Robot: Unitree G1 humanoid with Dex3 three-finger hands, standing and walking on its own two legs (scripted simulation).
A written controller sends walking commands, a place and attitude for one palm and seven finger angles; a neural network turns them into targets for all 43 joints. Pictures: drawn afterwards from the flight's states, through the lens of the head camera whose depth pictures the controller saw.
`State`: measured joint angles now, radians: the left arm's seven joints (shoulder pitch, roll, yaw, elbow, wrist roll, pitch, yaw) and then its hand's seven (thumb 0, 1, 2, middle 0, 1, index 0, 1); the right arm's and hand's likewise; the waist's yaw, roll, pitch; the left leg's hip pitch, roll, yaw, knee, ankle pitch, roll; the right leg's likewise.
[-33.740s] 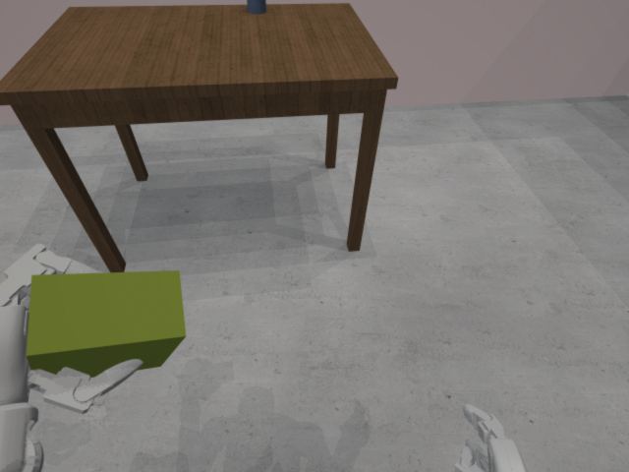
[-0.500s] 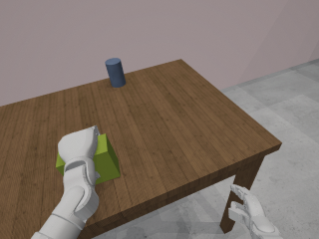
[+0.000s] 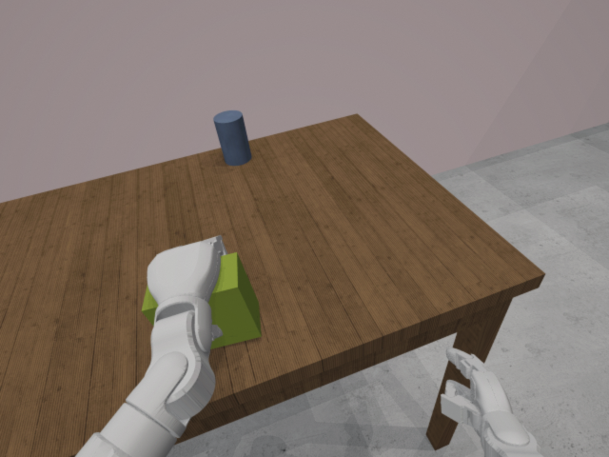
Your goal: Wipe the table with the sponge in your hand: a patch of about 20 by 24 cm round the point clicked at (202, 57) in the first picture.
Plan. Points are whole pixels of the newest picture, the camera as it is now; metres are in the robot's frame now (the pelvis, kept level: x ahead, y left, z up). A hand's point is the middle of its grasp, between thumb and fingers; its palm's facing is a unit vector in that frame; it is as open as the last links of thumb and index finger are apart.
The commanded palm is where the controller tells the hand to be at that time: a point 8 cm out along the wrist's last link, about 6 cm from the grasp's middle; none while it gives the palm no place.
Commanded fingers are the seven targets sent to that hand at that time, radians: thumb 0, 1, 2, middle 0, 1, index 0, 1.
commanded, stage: slide across to the third lane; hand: left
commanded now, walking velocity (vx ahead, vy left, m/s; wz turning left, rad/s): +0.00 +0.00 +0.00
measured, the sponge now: (211, 313) +0.29 +0.19 +0.05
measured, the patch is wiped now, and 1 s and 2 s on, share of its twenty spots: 0.60 0.70 0.85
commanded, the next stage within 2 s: wipe forward along the third lane in 0.30 s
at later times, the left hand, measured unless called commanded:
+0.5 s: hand (235, 284) +0.31 +0.15 +0.09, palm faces +0.07 -0.11 -0.99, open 10.5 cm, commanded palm +0.29 +0.15 +0.15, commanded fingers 0.00 0.10 1.30 -1.20 -1.60 -1.20 -1.60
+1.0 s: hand (233, 262) +0.36 +0.17 +0.09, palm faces +0.00 -0.05 -1.00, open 10.5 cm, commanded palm +0.33 +0.17 +0.13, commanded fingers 0.00 0.10 1.30 -1.20 -1.60 -1.20 -1.60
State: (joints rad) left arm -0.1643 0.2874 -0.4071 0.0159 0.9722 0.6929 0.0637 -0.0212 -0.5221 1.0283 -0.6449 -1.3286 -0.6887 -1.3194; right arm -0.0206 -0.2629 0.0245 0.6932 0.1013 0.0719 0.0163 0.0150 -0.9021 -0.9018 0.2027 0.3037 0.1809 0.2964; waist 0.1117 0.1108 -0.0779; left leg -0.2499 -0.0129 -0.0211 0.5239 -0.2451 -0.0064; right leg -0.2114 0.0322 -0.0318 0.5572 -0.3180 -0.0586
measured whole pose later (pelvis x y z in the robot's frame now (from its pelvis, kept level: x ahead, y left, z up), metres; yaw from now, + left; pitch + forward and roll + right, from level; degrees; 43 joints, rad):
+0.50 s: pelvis -0.01 -0.02 +0.00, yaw -1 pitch -2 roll +1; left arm -0.31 0.22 -0.43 0.22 0.94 0.71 0.10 -0.03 -0.53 1.03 -0.66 -1.32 -0.70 -1.31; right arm -0.04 -0.26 0.03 0.72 0.10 0.09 0.02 0.01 -0.90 -0.90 0.20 0.30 0.20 0.30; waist 0.09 0.10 -0.09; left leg -0.24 0.01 -0.02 0.50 -0.22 -0.02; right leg -0.21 0.06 -0.03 0.54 -0.30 -0.08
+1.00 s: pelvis -0.01 -0.02 +0.00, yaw -1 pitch +1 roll +1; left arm -0.51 0.21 -0.33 0.55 0.96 0.66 0.10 -0.02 -0.54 1.03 -0.67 -1.31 -0.71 -1.30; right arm 0.05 -0.27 0.03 0.74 0.10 0.12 -0.03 0.01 -0.90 -0.90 0.20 0.30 0.20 0.30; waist 0.05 0.08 -0.12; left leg -0.31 0.02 -0.02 0.50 -0.22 -0.02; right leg -0.28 0.06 -0.03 0.54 -0.29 -0.08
